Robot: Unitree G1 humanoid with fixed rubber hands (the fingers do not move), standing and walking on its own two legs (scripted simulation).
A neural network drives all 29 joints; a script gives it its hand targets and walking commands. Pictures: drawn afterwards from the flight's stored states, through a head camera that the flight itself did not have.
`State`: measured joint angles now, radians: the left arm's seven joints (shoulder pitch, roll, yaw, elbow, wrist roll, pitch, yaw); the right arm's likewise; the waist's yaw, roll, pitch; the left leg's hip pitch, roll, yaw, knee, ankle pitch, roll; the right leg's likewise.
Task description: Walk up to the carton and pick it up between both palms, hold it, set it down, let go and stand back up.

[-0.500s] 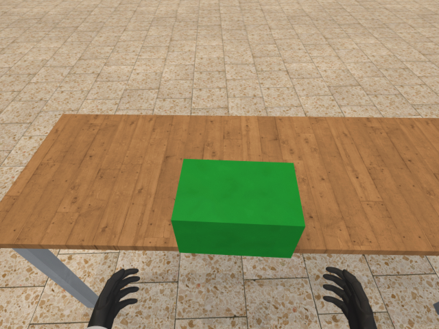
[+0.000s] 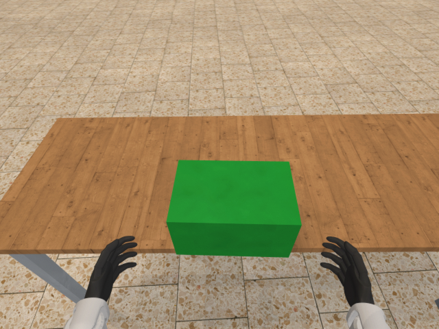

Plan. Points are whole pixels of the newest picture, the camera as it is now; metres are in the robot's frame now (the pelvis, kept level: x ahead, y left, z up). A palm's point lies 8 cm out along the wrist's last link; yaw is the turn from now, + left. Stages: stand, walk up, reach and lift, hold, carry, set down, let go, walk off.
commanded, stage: reach and lift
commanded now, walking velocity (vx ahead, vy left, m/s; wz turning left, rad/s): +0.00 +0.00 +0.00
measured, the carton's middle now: (232, 208) +0.39 +0.01 -0.05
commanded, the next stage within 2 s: none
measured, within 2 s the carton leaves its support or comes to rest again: neither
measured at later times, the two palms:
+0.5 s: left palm (112, 231) +0.28 +0.24 +0.03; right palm (359, 239) +0.28 -0.21 +0.03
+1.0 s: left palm (109, 168) +0.38 +0.25 +0.10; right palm (347, 176) +0.38 -0.20 +0.09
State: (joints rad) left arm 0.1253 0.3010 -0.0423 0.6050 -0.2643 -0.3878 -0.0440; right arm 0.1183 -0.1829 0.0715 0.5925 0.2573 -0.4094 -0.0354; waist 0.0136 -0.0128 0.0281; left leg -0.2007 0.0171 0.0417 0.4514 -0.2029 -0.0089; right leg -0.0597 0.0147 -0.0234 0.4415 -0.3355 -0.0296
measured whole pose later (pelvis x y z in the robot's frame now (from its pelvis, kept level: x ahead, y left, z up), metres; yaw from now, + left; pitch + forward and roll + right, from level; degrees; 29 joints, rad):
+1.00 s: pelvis -0.01 +0.00 +0.01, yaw -2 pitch +6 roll +0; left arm -0.54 0.38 0.11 0.60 -0.24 0.16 -0.05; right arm -0.56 -0.33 0.11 0.66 0.41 0.04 -0.10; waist 0.02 -0.02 -0.05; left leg -0.35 0.03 0.05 0.36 -0.12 -0.01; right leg -0.22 0.04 0.01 0.35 -0.24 -0.03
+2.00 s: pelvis -0.04 +0.01 -0.03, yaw -3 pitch +25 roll -2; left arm -0.82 0.27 -0.05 1.36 -0.29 -0.41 0.02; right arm -0.80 -0.32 0.19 1.25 0.48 -0.34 -0.02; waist 0.01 0.01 -0.27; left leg -0.94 0.05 0.03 0.68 -0.18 0.00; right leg -0.82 0.05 -0.02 0.70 -0.32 -0.02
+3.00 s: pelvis -0.04 +0.02 -0.03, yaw -3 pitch +24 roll -3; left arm -0.84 0.17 0.14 1.34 -0.10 -0.45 0.08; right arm -0.86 -0.14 -0.09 1.27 0.16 -0.36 -0.10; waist 0.01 0.00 -0.23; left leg -0.91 0.05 0.01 0.70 -0.21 0.01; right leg -0.78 0.04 -0.03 0.69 -0.32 0.00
